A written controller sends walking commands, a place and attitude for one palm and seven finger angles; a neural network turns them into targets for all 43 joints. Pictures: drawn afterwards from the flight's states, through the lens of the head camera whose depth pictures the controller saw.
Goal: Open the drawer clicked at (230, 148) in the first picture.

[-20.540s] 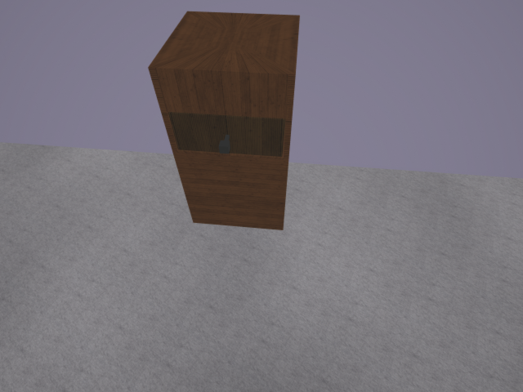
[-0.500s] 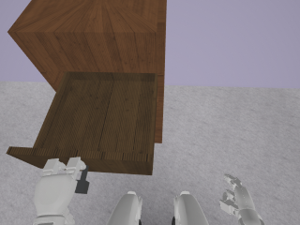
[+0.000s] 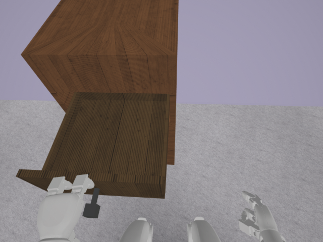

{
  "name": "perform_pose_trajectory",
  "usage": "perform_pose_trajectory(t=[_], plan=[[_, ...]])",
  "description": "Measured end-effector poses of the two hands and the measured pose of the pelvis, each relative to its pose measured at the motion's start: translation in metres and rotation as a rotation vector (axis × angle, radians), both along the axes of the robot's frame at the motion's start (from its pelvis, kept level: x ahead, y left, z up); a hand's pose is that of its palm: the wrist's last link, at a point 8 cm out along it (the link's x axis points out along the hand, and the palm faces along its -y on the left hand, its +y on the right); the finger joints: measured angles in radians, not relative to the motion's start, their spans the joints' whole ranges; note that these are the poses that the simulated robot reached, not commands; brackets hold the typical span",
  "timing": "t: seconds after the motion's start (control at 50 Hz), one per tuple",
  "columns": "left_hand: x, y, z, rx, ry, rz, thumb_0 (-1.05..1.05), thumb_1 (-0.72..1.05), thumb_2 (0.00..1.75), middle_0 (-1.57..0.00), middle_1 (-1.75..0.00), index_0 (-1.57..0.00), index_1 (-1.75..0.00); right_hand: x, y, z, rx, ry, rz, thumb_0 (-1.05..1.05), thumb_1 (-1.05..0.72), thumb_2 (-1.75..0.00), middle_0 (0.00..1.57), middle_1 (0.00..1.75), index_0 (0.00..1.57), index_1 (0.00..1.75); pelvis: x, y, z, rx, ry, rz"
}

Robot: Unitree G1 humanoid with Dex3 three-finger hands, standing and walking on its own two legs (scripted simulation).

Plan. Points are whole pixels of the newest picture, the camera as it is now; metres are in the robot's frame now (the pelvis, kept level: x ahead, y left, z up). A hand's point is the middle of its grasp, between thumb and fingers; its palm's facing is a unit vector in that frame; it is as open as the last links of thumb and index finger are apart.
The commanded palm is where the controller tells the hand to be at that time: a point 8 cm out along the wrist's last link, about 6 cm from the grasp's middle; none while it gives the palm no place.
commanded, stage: lift the hand off the handle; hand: left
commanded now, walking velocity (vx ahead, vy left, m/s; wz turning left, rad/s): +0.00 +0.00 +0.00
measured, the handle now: (93, 203) +0.23 +0.22 -0.11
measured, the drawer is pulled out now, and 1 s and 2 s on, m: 0.30 0.30 0.30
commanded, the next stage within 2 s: draw the hand back to the body in 1.06 s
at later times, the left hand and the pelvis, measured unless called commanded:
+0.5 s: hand (66, 210) +0.19 +0.23 +0.01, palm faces -0.04 -0.08 -1.00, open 13.8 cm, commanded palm +0.17 +0.23 +0.06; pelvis +0.01 +0.00 +0.03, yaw -1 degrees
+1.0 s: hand (56, 203) +0.20 +0.24 +0.04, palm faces -0.01 -0.10 -1.00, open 13.8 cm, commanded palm +0.18 +0.23 +0.09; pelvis +0.02 +0.01 +0.04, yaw -1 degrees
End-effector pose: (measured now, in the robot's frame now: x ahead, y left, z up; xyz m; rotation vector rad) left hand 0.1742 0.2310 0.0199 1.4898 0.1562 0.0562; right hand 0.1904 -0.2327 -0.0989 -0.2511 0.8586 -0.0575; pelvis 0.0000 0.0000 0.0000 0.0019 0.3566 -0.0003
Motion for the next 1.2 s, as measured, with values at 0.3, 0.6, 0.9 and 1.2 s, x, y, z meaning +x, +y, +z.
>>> perform_pose_trajectory(t=[0.3, 0.6, 0.9, 1.2], plan=[[0.001, -0.003, 0.026, 0.002, -0.017, 0.007, 0.0, -0.49, 0.3, -0.32, -1.2, -0.33, -1.2, 0.001, 0.004, 0.018, 0.035, -0.013, 0.003, 0.01, -0.9, -0.89, 0.2, 0.3, 0.21, 0.3, 0.006, -0.001, 0.016, 0.004, -0.038, -0.007], [-0.005, 0.006, 0.046, 0.002, -0.011, 0.021, 0.0, -0.49, 0.3, -0.32, -1.2, -0.32, -1.2, 0.005, -0.002, 0.035, 0.024, -0.024, 0.0, 0.01, -0.9, -0.89, 0.2, 0.3, 0.21, 0.3, 0.012, -0.002, 0.029, 0.006, -0.069, -0.011], [0.002, 0.007, 0.069, -0.017, -0.052, -0.01, 0.0, -0.49, 0.3, -0.32, -1.2, -0.32, -1.2, 0.007, 0.007, 0.048, 0.04, -0.037, -0.002, 0.01, -0.9, -0.89, 0.2, 0.3, 0.2, 0.3, 0.015, 0.006, 0.038, -0.002, -0.098, -0.012], [0.001, 0.006, 0.069, -0.042, -0.001, -0.008, 0.0, -0.49, 0.3, -0.32, -1.2, -0.32, -1.2, 0.006, 0.017, 0.056, 0.055, -0.03, 0.01, 0.01, -0.9, -0.89, 0.2, 0.3, 0.21, 0.3, 0.02, 0.012, 0.046, -0.003, -0.115, -0.02]])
